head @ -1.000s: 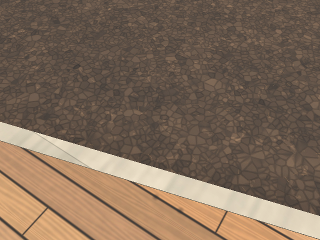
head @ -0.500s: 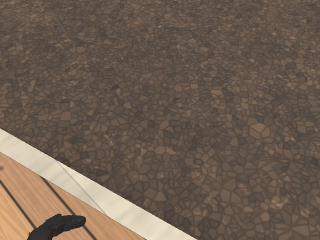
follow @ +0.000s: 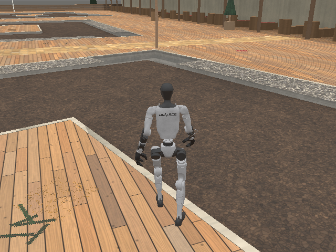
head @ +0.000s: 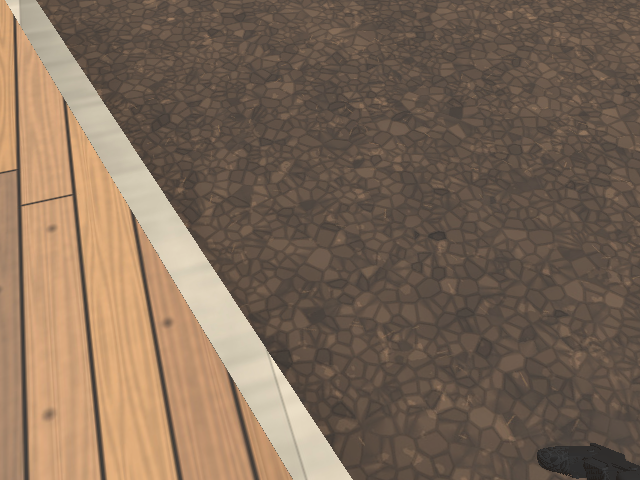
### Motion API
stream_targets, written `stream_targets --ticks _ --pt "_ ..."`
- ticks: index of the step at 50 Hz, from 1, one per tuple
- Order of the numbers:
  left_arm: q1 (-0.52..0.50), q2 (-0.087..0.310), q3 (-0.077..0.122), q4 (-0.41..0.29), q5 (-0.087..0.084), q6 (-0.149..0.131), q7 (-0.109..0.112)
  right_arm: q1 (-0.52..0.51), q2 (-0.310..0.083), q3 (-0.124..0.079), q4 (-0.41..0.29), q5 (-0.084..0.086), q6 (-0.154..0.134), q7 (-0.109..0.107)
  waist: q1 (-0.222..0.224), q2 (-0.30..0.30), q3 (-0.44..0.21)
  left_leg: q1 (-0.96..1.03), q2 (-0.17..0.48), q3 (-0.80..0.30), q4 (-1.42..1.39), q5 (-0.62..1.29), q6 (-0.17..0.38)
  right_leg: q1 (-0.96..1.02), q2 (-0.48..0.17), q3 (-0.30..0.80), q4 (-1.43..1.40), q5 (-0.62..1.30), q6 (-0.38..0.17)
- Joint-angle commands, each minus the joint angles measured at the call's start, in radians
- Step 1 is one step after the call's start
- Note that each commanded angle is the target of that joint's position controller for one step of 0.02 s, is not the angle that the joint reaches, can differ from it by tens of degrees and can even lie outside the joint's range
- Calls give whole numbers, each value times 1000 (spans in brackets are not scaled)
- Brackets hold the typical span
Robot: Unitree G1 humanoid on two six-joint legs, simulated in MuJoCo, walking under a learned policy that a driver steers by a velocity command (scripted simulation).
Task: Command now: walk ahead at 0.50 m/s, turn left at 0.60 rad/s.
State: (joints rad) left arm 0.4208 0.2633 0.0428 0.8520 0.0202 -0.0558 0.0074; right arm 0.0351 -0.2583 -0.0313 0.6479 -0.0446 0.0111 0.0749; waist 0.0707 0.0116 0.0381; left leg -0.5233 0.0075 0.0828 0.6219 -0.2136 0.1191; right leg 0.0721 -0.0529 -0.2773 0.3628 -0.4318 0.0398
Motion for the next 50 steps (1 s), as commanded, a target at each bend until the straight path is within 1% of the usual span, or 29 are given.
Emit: stream_targets --ticks 1,2,3,4,5,7,11,13,16,17,19,23,24,25,26,27,28,29,30,31,33,35,38,41,44,47,48,49,50 --pt "-10 201 43 -59 0 12 9 316 -146 -64 39 -15 -21 -32 -195 -40 -192 473 -93 -7 -104 -69 87 -173 -191 21 492 921 -97" --pt "27 98 18 -125 -8 10 -4 375 -266 -97 40 -10 -20 -51 -177 172 -323 807 211 -462 -153 -253 200 -560 -94 26 851 248 -41" --pt "-68 124 24 -180 13 4 -13 376 -304 -105 10 34 -12 -59 -192 178 -379 858 340 -887 -326 -189 281 -784 60 209 1027 -130 -4" --pt "-170 145 29 -206 13 1 -16 368 -271 -98 39 41 -7 -70 -198 76 -225 790 306 -722 -336 -75 262 -888 2 294 1020 -39 -14" --pt "-166 127 18 -201 2 -10 -17 327 -219 -85 56 44 -12 -79 -152 44 -112 643 276 -588 -333 62 234 -852 -40 288 938 51 -20" --pt "-114 120 17 -174 23 2 -14 243 -158 -65 56 47 -27 -85 -58 16 -37 416 167 -428 -352 264 167 -685 -82 299 782 84 -12" --pt "-123 90 12 -175 34 54 -30 250 -170 -68 60 42 -51 -76 -39 8 -65 316 92 -356 -385 349 167 -607 -44 259 678 141 19" --pt "-187 72 4 -191 32 53 -33 274 -182 -73 65 33 -52 -75 -58 16 -54 294 70 -345 -389 343 157 -624 -22 241 648 256 23" --pt "-284 113 18 -211 28 42 -30 341 -177 -71 87 34 -66 -72 -92 37 -34 369 79 -396 -373 336 146 -709 -8 280 563 418 7" --pt "-315 102 14 -222 26 40 -33 349 -170 -68 95 40 -67 -73 -95 28 -25 339 46 -374 -367 295 129 -682 11 275 482 470 6" --pt "-360 90 8 -234 23 33 -37 356 -164 -66 91 31 -66 -77 -113 47 -27 345 41 -389 -324 316 118 -642 40 274 412 528 1" --pt "-341 94 7 -237 5 18 -44 349 -155 -58 77 9 -66 -94 -113 54 -26 359 57 -438 -218 312 91 -513 59 294 247 502 -27" --pt "-324 94 10 -240 -2 23 -37 362 -160 -58 79 6 -63 -94 -112 51 -11 384 46 -461 -191 309 93 -489 85 267 165 329 -16" --pt "-306 106 22 -231 8 14 -28 425 -138 -50 108 7 -62 -89 -136 -48 -20 418 -9 -440 -96 411 74 -433 129 204 141 296 -19" --pt "-257 87 29 -225 7 -2 -25 454 -140 -46 137 21 -63 -89 -111 -90 -67 386 -64 -393 60 515 39 -283 128 203 112 374 -29" --pt "-111 114 42 -202 -3 -23 -28 437 -163 -54 142 54 -66 -89 -21 -135 -183 125 -118 -330 264 483 -50 84 38 327 107 533 -106" --pt "71 198 75 -173 -2 -28 -28 383 -178 -54 107 68 -70 -94 99 -270 -331 -63 -188 -222 557 160 -115 297 -199 644 -8 336 -218" --pt "61 155 62 -168 9 -30 -24 347 -157 -44 97 44 -72 -101 73 -223 -310 -165 -158 -212 676 -306 -107 253 -336 807 -34 375 -278" --pt "-7 96 41 -180 34 -35 -23 251 -153 -39 89 27 -69 -106 57 -37 -172 -217 -109 -213 734 -272 -92 110 -327 773 -26 436 -300" --pt "-35 69 30 -173 37 -43 -20 185 -114 -28 65 12 -73 -100 36 32 -94 -244 -69 -221 683 -254 -78 21 -306 710 -41 513 -279" --pt "-69 78 32 -147 22 -56 -20 145 -95 -27 37 -11 -55 -76 -15 -24 -37 -256 -44 -193 625 -219 -73 -74 -231 599 -83 516 -214" --pt "-85 95 37 -138 9 -63 -27 134 -86 -24 18 -6 -40 -46 -46 -91 -32 -238 -44 -151 587 -112 -75 -140 -185 521 -150 478 -198" --pt "-132 102 41 -123 -1 -64 -32 47 -73 -13 -30 -6 -32 -18 -77 -119 13 -141 -10 -90 324 70 -83 -265 -130 397 -248 436 -190" --pt "-132 125 54 -96 -11 -59 -41 25 -57 -9 -32 -3 -29 -11 -78 -144 0 94 8 -42 128 180 -68 -328 -109 338 -300 433 -168" --pt "-109 146 64 -72 -10 -46 -47 31 -90 -24 -30 -5 -31 -29 -84 -100 -11 168 10 -29 3 136 -45 -212 -124 309 -204 506 -158" --pt "-76 146 63 -66 -3 -21 -40 254 -128 -56 56 -27 -40 -49 -169 -4 -146 456 -73 30 -126 24 -4 -187 -43 205 248 657 -133" --pt "-75 79 47 -93 6 -8 -34 355 -154 -61 71 -37 -53 -52 -205 130 -188 688 105 -211 -119 32 68 -445 29 186 609 79 -109" --pt "-22 38 28 -150 -5 1 -38 329 -210 -65 69 18 -54 -60 -121 218 -214 720 249 -530 -276 58 182 -681 106 212 727 -18 -74" --pt "-25 84 33 -141 2 4 -36 311 -195 -72 65 46 -49 -66 -124 168 -176 609 270 -568 -331 -62 234 -703 51 273 743 32 -64"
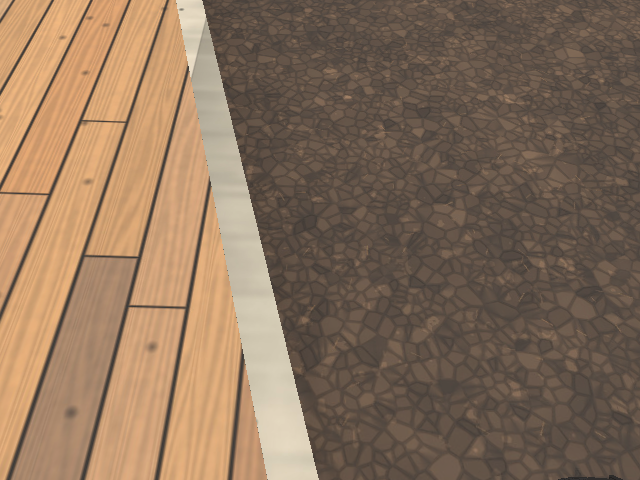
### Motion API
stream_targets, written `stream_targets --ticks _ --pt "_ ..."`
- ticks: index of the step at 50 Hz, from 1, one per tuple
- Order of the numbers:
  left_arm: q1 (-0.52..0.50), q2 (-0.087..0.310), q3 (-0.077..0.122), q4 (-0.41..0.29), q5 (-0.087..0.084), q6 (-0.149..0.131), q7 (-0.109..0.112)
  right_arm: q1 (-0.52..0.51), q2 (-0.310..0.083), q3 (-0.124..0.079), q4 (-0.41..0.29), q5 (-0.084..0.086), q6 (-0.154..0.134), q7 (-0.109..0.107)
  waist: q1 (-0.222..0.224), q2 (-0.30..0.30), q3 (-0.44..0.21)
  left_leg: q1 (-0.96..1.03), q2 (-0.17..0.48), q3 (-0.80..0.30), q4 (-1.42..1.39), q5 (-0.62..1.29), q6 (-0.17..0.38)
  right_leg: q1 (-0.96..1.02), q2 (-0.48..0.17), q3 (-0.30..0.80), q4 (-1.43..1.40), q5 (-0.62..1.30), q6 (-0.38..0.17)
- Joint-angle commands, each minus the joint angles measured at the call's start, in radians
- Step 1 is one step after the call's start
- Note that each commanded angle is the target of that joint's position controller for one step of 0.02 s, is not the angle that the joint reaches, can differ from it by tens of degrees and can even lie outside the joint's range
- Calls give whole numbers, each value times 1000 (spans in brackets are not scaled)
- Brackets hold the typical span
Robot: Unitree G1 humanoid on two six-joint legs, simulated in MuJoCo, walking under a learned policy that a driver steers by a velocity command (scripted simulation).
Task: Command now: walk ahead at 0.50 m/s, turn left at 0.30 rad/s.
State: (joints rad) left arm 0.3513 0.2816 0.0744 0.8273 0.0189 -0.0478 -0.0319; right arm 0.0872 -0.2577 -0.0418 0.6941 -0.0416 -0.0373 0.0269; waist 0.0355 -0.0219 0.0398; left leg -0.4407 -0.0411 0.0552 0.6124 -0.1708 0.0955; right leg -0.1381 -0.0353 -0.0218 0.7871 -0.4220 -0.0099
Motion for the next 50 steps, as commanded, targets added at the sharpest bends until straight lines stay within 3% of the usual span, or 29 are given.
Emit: stream_targets --ticks 1,2,4,6,8,11,13,16,18,19,20,21,22,23,25,27,30,32,36,37,38,39,40,41,42,43,44,47,50 --pt "0 87 4 -122 5 -3 1 216 -152 -49 18 45 -6 -14 -72 146 -105 434 284 -513 -333 -112 244 -488 2 32 295 46 -5" --pt "-15 84 2 -121 9 -1 -1 196 -128 -43 26 36 -8 -10 -56 105 -86 370 246 -462 -349 -73 218 -453 -13 28 249 34 9" --pt "-23 78 2 -118 25 18 2 178 -111 -36 36 18 -24 -24 -33 65 -63 242 220 -363 -311 377 204 -362 -7 17 237 85 31" --pt "-29 52 -5 -132 19 34 16 185 -126 -41 54 22 -34 -28 -9 41 -99 203 202 -299 -264 738 204 -312 14 14 239 132 42" --pt "-47 39 -13 -145 16 47 30 183 -122 -42 60 28 -27 -31 1 32 -127 192 173 -265 -227 844 191 -302 33 15 232 203 43" --pt "-104 28 -24 -179 15 55 43 190 -108 -39 60 25 -7 -40 -11 43 -143 186 131 -254 -168 845 157 -298 61 18 178 306 39" --pt "-171 3 -40 -220 6 65 52 200 -111 -46 57 26 20 -44 -39 68 -116 200 87 -272 -137 780 135 -303 98 -5 47 253 52" --pt "-173 34 -35 -243 -4 69 69 215 -109 -56 46 17 50 -60 -57 70 -125 275 85 -371 -8 647 126 -331 111 30 -74 238 46" --pt "-117 23 -36 -235 -3 54 75 154 -103 -60 22 15 71 -67 -13 43 -132 228 30 -396 111 451 82 -204 122 33 -288 381 44" --pt "-63 40 -29 -222 6 38 74 114 -89 -63 -6 43 78 -71 13 -43 -160 67 -55 -347 220 308 -2 36 61 92 -340 588 0" --pt "-52 136 -1 -239 0 35 80 179 -62 -51 -36 63 82 -75 31 -330 -262 -157 -193 -210 471 -169 -86 253 -304 457 -416 877 -184" --pt "-120 48 -23 -276 3 46 95 181 -132 -67 -4 24 79 -86 7 -196 -218 -230 -156 -166 731 -453 -111 165 -422 531 -437 935 -280" --pt "-142 -12 -48 -313 23 53 101 152 -159 -77 1 10 71 -85 8 -25 -179 -229 -123 -175 836 -413 -136 89 -371 450 -432 919 -297" --pt "-150 -16 -52 -306 37 55 101 136 -142 -73 -12 4 69 -73 -18 41 -167 -233 -74 -155 852 -341 -153 55 -320 377 -446 734 -272" --pt "-192 18 -38 -299 46 46 90 121 -113 -64 -40 -7 98 -41 -49 -23 -122 -225 -48 -111 861 -220 -169 -26 -205 238 -485 488 -214" --pt "-194 27 -28 -294 46 34 73 114 -104 -55 -62 17 120 -2 -47 -79 -114 -222 -40 -69 751 -195 -163 -25 -164 165 -512 356 -188" --pt "-139 81 -6 -264 34 18 63 3 -76 -32 -128 12 118 35 -15 -94 -87 -190 -14 -28 537 -204 -136 -23 -197 134 -575 198 -181" --pt "-144 119 11 -255 29 12 49 -13 -65 -21 -152 16 114 49 -25 -113 -98 -37 1 -6 366 -253 -106 -86 -211 81 -606 177 -166" --pt "-187 132 29 -241 23 18 20 88 -113 -33 -137 25 109 41 -86 -124 -119 269 14 46 48 -232 -48 -169 -196 -23 -550 149 -122" --pt "-194 123 31 -237 18 26 20 157 -110 -34 -110 19 105 38 -116 -84 -126 373 2 76 -73 -173 -32 -204 -164 -72 -458 105 -103" --pt "-159 91 28 -219 16 35 23 231 -112 -40 -62 4 91 30 -135 42 -134 495 -41 62 -144 -189 -13 -293 -79 -144 -228 -31 -75" --pt "-168 41 15 -229 21 48 14 319 -113 -42 -33 -15 73 21 -161 208 -83 577 19 -123 -172 -318 28 -520 18 -180 140 -175 -48" --pt "-155 -11 -7 -281 18 71 1 255 -193 -40 -88 -2 60 10 -88 228 -3 434 244 -515 -305 -534 144 -716 47 -96 315 -118 -4" --pt "-250 63 3 -354 16 68 -1 190 -235 -64 -114 12 71 -19 -102 221 45 216 294 -652 -485 -743 215 -695 28 9 247 8 27" --pt "-237 101 13 -357 5 58 4 127 -211 -61 -120 21 73 -29 -52 223 113 165 291 -686 -518 -780 228 -708 -4 29 266 69 55" --pt "-206 129 18 -320 13 50 10 125 -167 -47 -118 29 66 -32 -45 178 113 164 265 -620 -517 -685 213 -671 -22 28 248 79 87" --pt "-180 153 26 -282 24 44 15 129 -150 -36 -115 18 47 -30 -44 143 90 185 239 -572 -497 -557 194 -624 -24 19 249 84 86" --pt "-197 115 15 -263 20 35 5 218 -142 -35 -58 14 -5 -36 -54 60 76 282 194 -471 -460 -212 179 -610 -23 28 171 194 66" --pt "-241 85 0 -255 19 34 -1 293 -156 -46 -23 20 -17 -33 -85 49 39 392 174 -445 -429 -67 183 -615 1 25 77 229 60"
Over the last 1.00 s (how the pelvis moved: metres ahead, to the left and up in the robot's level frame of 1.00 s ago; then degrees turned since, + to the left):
0.49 0.15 0.00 21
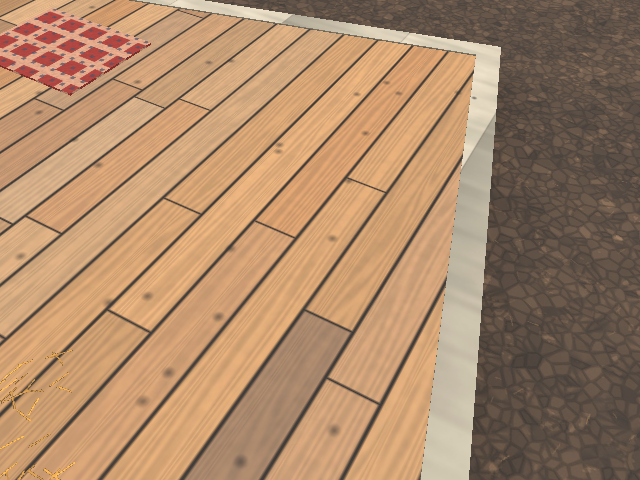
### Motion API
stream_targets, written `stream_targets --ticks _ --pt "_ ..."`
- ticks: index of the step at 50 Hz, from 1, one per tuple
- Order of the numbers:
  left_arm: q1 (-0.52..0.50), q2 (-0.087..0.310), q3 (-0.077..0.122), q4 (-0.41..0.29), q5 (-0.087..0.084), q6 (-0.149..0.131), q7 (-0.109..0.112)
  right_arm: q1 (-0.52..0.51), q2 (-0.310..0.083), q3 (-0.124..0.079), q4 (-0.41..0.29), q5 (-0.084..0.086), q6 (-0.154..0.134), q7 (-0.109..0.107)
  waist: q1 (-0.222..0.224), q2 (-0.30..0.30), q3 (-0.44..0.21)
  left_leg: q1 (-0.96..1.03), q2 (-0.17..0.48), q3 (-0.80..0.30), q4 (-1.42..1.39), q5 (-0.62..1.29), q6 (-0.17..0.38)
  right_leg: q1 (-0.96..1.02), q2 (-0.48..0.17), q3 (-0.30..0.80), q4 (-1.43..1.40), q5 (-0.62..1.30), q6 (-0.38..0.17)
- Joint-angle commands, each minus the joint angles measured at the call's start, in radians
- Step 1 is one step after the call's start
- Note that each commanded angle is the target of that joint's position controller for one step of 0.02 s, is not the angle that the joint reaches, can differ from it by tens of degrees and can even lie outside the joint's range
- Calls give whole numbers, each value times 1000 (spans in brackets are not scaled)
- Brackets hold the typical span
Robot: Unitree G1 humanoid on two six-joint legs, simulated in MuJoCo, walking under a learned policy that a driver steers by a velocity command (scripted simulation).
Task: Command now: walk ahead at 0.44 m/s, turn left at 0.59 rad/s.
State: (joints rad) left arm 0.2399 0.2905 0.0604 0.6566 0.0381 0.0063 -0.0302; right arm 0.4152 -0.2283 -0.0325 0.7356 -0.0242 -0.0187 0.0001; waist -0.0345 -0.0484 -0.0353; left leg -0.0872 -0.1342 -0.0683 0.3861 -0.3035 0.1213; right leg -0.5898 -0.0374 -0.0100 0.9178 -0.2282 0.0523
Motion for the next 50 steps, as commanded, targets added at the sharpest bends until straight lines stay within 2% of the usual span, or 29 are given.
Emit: stream_targets --ticks 1,4,7,8,10,11,12,13,14,15,16,18,22,24,26,28,30,32,33,34,35,36,37,38,39,41,44,47,50 --pt "-153 75 12 -88 -2 -20 -5 -15 -182 -55 -54 3 -37 -6 -27 77 112 59 265 -322 -194 97 159 -164 10 13 -87 42 -1" --pt "-228 64 2 -110 -8 -25 -5 42 -184 -56 -22 5 -40 -14 -58 98 118 93 266 -329 -150 247 159 -146 30 11 -177 49 -1" --pt "-253 67 -5 -130 -10 -35 -4 55 -204 -60 2 7 -41 -23 -58 111 107 95 273 -349 -85 448 142 -62 52 7 -252 23 -24" --pt "-229 72 -4 -128 -14 -39 0 44 -212 -61 5 7 -40 -24 -44 115 97 76 272 -357 -66 502 127 8 63 5 -283 17 -36" --pt "-67 92 8 -83 -18 -50 20 -27 -231 -63 -1 13 -44 -15 51 109 33 -32 221 -319 75 724 70 322 120 -22 -396 -1 -78" --pt "72 126 23 -51 -11 -62 35 -58 -223 -60 -3 25 -52 -4 132 60 -53 -137 158 -262 274 721 33 573 73 15 -455 64 -111" --pt "229 217 48 -51 11 -65 60 -51 -152 -38 -37 47 -62 4 195 -45 -211 -323 81 -177 563 425 -15 849 -183 300 -527 -231 -176" --pt "220 263 56 -50 23 -60 60 7 -123 -28 -59 39 -58 1 139 -215 -260 -541 -40 -85 753 -221 -33 928 -390 725 -644 -290 -266" --pt "154 181 43 -47 12 -55 57 -19 -186 -37 -34 3 -44 -9 101 -73 -137 -585 60 -83 857 -145 -24 785 -375 720 -654 -353 -275" --pt "101 113 25 -49 3 -57 54 -73 -187 -38 -33 -6 -39 -1 87 27 -32 -581 97 -66 860 -64 -26 663 -342 582 -665 -309 -267" --pt "71 78 15 -40 3 -63 48 -102 -166 -34 -36 -7 -34 8 71 61 29 -575 130 -52 836 -19 -31 586 -295 455 -688 -192 -246" --pt "77 53 6 -9 -3 -81 45 -106 -146 -30 -36 -15 -13 27 49 -6 67 -563 163 -31 815 4 -48 508 -232 287 -723 -23 -220" --pt "122 64 7 54 -15 -119 20 -192 -111 -18 -79 -17 -3 51 42 -27 82 -624 160 -40 749 71 -73 485 -223 141 -779 222 -245" --pt "123 64 4 79 -11 -122 15 -256 -103 -11 -105 -20 -8 55 38 -33 99 -634 162 -21 634 142 -85 473 -193 53 -790 306 -236" --pt "106 65 2 94 -14 -119 12 -322 -84 3 -123 -13 -12 66 37 -39 102 -540 171 36 453 229 -86 422 -151 -37 -792 330 -210" --pt "142 87 6 121 -25 -116 13 -394 -75 13 -141 -13 -12 76 57 -39 104 -433 177 105 327 256 -73 397 -154 -42 -813 331 -202" --pt "183 111 9 152 -31 -106 13 -420 -84 14 -146 -15 -14 69 62 -33 117 -405 180 121 253 236 -58 463 -185 -11 -789 388 -202" --pt "208 141 14 178 -24 -92 17 -391 -104 7 -137 -21 -24 52 47 -33 94 -339 142 136 191 149 -42 539 -203 2 -684 576 -193" --pt "207 157 16 186 -26 -86 18 -297 -117 -1 -110 -24 -34 43 -2 -26 44 -223 112 143 136 144 -30 549 -186 -12 -554 691 -175" --pt "216 143 10 190 -26 -83 18 -134 -154 -18 -52 -36 -46 29 -67 7 -54 -7 104 136 107 148 -10 485 -137 -41 -350 662 -153" --pt "212 88 -8 148 -27 -86 15 42 -239 -43 -27 -59 -53 11 -128 120 -206 253 341 -100 96 40 32 298 -86 -68 -46 321 -131" --pt "311 -21 -30 113 -51 -80 13 46 -321 -61 -35 -52 -47 -4 -67 343 -341 444 609 -544 -22 26 122 -4 72 -56 281 -327 -99" --pt "246 87 0 133 -34 -63 29 24 -268 -58 -38 -19 -41 -7 -86 200 -287 344 568 -535 -57 62 106 -55 36 59 366 -264 -112" --pt "184 75 1 123 -40 -62 27 -60 -188 -34 -35 -10 -49 -9 -41 152 -136 210 525 -356 -55 235 82 -62 3 71 350 -178 -113" --pt "176 49 -4 134 -42 -61 27 -105 -136 -20 -28 -6 -58 -5 -6 123 -56 104 485 -227 -73 446 61 -30 -20 58 303 -140 -103" --pt "207 36 3 158 -22 -30 20 -150 -91 -6 -23 7 -69 -8 53 149 -13 -20 425 -58 -85 688 28 58 -32 42 257 -134 -77" --pt "190 7 12 149 -16 4 7 -153 -100 -12 -12 14 -84 -14 85 154 -8 -63 410 61 -103 844 39 62 -8 15 252 -74 -60" --pt "93 -6 10 107 -8 16 -2 -153 -96 -12 0 14 -74 -30 80 165 27 -71 391 155 -123 795 43 9 -15 -8 147 35 -49" --pt "5 -30 -6 70 -3 17 -16 -146 -100 -14 13 14 -61 -37 55 165 44 -84 367 238 -104 732 37 75 -10 -48 -72 143 -59"
Over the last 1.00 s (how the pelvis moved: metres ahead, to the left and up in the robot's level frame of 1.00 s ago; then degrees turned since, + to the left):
0.16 0.11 0.02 32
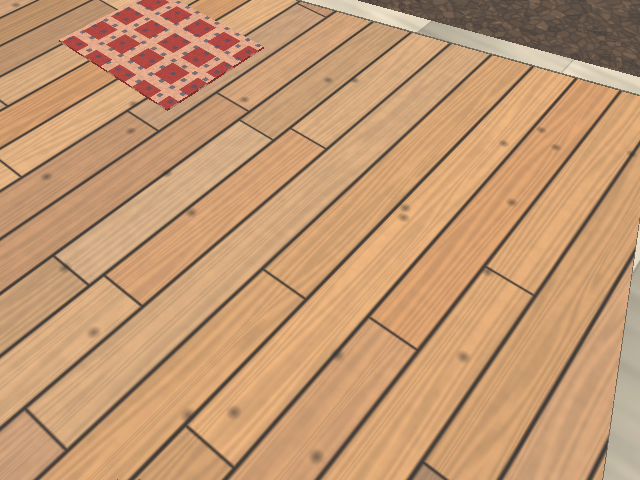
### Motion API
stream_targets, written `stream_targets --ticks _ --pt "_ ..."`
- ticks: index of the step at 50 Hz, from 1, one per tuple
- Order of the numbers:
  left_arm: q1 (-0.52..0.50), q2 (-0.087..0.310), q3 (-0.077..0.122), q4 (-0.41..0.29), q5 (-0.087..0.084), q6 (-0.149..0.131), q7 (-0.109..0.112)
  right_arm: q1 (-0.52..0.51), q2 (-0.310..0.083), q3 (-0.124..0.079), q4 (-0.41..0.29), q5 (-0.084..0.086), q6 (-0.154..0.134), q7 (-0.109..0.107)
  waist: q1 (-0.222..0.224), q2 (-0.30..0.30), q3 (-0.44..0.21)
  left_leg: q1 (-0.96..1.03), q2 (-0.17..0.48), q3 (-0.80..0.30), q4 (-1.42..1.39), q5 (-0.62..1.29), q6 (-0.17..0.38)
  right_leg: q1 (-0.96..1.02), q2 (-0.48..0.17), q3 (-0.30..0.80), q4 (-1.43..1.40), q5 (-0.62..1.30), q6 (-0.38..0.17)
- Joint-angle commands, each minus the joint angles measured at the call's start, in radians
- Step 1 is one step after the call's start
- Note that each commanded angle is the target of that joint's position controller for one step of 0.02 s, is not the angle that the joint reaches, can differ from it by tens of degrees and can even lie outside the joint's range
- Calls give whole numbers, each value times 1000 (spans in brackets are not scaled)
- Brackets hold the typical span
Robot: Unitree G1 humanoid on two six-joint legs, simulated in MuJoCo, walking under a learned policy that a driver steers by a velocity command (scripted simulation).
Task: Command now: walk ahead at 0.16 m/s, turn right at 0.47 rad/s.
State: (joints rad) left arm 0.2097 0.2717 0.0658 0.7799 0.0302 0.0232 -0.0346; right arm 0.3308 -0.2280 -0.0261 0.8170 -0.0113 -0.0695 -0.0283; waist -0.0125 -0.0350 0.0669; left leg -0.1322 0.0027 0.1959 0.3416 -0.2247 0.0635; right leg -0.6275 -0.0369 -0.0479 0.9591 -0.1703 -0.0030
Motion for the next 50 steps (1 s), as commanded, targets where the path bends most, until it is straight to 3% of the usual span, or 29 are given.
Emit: stream_targets --ticks 1,6,7,8,9,10,11,13,14,16,18,22,26,28,30,31,32,33,34,35,36,39,42,44,46,47,48,49,50 --pt "15 -11 -13 -65 8 0 -15 -49 -112 -25 -63 2 -8 -9 24 147 -63 -26 237 -16 -43 660 95 138 -4 -22 -167 101 -13" --pt "8 35 1 -108 16 -6 -11 -28 -162 -51 -47 2 24 -10 13 137 -85 59 281 -16 157 737 74 216 41 -60 -307 -58 -82" --pt "53 39 6 -101 17 -15 -6 -31 -164 -54 -45 5 35 -11 33 111 -110 62 266 -2 270 729 58 273 65 -68 -373 -52 -101" --pt "130 57 14 -84 22 -31 7 -17 -167 -56 -41 5 44 -9 75 35 -159 25 221 24 448 635 14 391 72 -38 -483 97 -127" --pt "192 174 43 -91 23 -42 23 21 -144 -49 -72 -4 47 -5 87 -124 -231 -175 138 35 726 186 -44 575 -145 244 -483 531 -192" --pt "189 276 74 -98 -21 -22 29 27 -98 -39 -128 1 67 3 58 -277 -335 -428 -82 -77 982 -458 -91 712 -351 625 -546 750 -415" --pt "179 240 72 -116 -53 -6 30 5 -116 -37 -110 -26 80 3 83 -88 -339 -458 -10 -224 1021 -445 -100 672 -350 591 -597 540 -424" --pt "57 129 37 -120 -28 17 44 -96 -115 -40 -117 -15 81 2 35 13 -101 -485 34 -235 919 -278 -98 443 -234 438 -662 233 -332" --pt "14 105 29 -125 -31 19 47 -106 -121 -43 -128 -23 85 -1 10 -12 -70 -451 48 -238 836 -223 -100 381 -174 386 -672 195 -282" --pt "-1 101 28 -131 -18 11 40 -57 -105 -40 -106 -34 104 1 -6 -25 -115 -376 18 -220 803 -183 -102 349 -121 333 -659 258 -254" --pt "15 127 38 -125 -14 1 32 -52 -88 -35 -107 -21 110 4 -4 -18 -148 -360 8 -225 729 -187 -106 361 -108 334 -652 254 -248" --pt "37 149 50 -126 -9 14 31 -124 -91 -32 -135 -16 116 0 34 -72 -139 -366 -2 -240 586 -169 -109 363 -93 413 -689 -62 -236" --pt "28 156 58 -134 1 27 24 -143 -97 -29 -148 -5 105 -3 47 -92 -133 -291 -36 -238 454 -183 -94 339 -83 479 -678 -124 -218" --pt "11 147 56 -135 3 29 20 -100 -97 -27 -140 4 96 -8 38 -109 -145 -218 -49 -224 359 -190 -74 336 -84 495 -662 -77 -200" --pt "-6 134 51 -130 -10 32 23 -29 -92 -26 -123 4 83 -15 1 -106 -142 -89 -59 -208 150 -111 -42 294 -60 495 -622 -58 -155" --pt "3 115 44 -126 -19 29 30 -11 -108 -30 -120 -3 74 -22 -6 -65 -129 -17 -22 -242 22 -77 -22 242 -21 470 -586 -131 -107" --pt "51 60 29 -129 -24 25 34 -29 -180 -40 -140 -22 68 -29 25 120 -129 13 191 -471 -118 -202 25 176 67 366 -412 -278 -52" --pt "3 77 35 -149 -21 19 41 -113 -256 -57 -165 -30 68 -21 17 292 -42 -105 360 -713 -187 -137 126 53 239 153 -234 -350 -22" --pt "2 126 47 -133 10 16 40 -108 -201 -47 -157 -32 65 -15 20 186 -41 -162 357 -656 -137 45 172 128 175 202 -56 -354 -14" --pt "39 119 49 -107 3 16 34 -147 -151 -32 -156 -21 60 -11 58 136 -58 -163 295 -558 -99 168 163 159 179 208 21 -305 -12" --pt "74 110 47 -84 -2 20 32 -177 -134 -28 -157 -16 57 -8 77 124 -63 -146 239 -464 -71 273 137 174 178 202 73 -259 -2" --pt "71 84 34 -64 -7 31 27 -146 -115 -23 -144 -10 52 -7 49 171 -101 -19 181 -361 -13 479 126 162 166 172 61 -251 32" --pt "4 41 6 -68 -19 39 30 -92 -120 -23 -110 -8 53 -6 6 191 -112 57 180 -350 19 485 125 226 121 129 -166 -277 48" --pt "-17 37 -4 -61 -29 42 38 -63 -144 -31 -87 -13 62 -2 -19 226 -112 60 181 -365 36 486 130 310 113 71 -315 -316 38" --pt "13 37 -9 -35 -36 35 48 -58 -157 -37 -64 -8 73 1 3 218 -101 47 168 -368 74 514 111 399 112 44 -530 -178 18" --pt "34 39 -13 -18 -31 25 54 -57 -157 -38 -55 -3 75 1 19 190 -99 4 163 -366 88 502 78 491 89 66 -665 -9 5" --pt "51 57 -15 -4 -18 12 61 -41 -126 -29 -54 -4 67 4 13 142 -149 -60 155 -372 67 315 31 617 29 146 -706 27 -13" --pt "79 112 -12 2 4 -2 69 -33 -91 -22 -66 -8 61 13 0 15 -173 -164 97 -318 133 76 -1 711 -113 300 -692 5 -47" --pt "66 178 13 34 -14 2 61 -66 -76 -19 -68 -4 64 15 0 -172 -81 -209 -27 -197 148 -145 -4 575 -149 358 -671 -167 -134"
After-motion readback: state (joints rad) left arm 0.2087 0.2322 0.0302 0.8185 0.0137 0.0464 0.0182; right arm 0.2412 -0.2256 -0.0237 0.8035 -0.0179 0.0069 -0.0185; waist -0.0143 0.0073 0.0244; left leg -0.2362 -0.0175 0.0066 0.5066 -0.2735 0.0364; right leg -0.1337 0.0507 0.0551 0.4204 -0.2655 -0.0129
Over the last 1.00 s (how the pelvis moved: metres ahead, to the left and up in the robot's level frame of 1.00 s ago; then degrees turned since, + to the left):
0.47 0.14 0.01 9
